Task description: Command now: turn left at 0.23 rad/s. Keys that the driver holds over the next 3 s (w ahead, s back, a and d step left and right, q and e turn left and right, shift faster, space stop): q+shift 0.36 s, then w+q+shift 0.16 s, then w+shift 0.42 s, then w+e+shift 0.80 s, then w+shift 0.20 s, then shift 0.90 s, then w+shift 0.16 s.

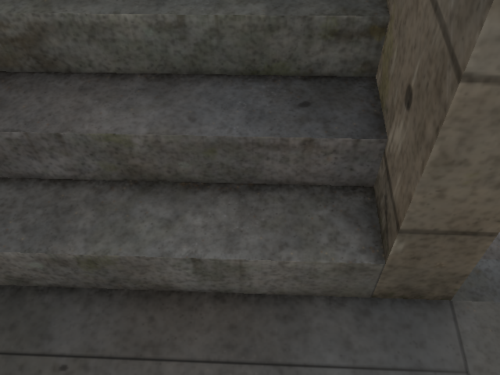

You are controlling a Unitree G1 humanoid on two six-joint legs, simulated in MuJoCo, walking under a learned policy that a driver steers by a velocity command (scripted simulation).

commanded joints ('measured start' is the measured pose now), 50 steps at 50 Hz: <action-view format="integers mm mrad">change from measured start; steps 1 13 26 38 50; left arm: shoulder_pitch -11 -59 -191 -118 326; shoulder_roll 216 227 190 140 120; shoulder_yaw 60 74 62 35 36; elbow -13 43 -12 -91 74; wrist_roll -1 -17 -34 47 15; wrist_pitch -34 -58 -188 -163 -230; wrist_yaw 13 53 17 -20 10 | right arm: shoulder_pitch -80 -21 122 205 -100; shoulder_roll -152 -122 -155 -221 -95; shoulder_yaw -30 -26 -57 -69 8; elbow -92 -135 -93 7 -112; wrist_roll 22 26 59 -6 -91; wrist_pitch -15 39 -51 -61 -71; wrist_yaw -11 1 -48 -15 30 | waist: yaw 28 15 8 30 77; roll -46 -178 116 119 -59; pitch -99 -59 13 53 52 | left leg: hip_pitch -10 -311 51 14 -568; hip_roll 5 27 113 154 59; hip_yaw -37 30 -511 -452 -14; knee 18 370 -329 -263 577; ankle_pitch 330 -171 -336 71 126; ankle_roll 58 14 275 241 77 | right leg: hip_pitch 115 184 -355 -131 146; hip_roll -74 -307 -42 -18 -197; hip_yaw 15 -76 -37 -212 109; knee -32 -53 343 -26 -391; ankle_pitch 500 730 52 154 188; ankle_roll -59 -168 8 -13 -189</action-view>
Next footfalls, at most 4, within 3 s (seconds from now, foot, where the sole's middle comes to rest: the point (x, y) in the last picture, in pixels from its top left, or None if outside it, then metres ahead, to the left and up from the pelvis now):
0.36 left None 0.07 0.14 -0.77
0.80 right None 0.37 0.07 -0.77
1.20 left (101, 343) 0.57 0.42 -0.77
1.64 right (141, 210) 0.87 0.30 -0.58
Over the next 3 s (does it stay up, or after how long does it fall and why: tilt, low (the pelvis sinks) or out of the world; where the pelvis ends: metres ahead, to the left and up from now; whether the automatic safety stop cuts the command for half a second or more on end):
stays up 1.29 0.36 0.56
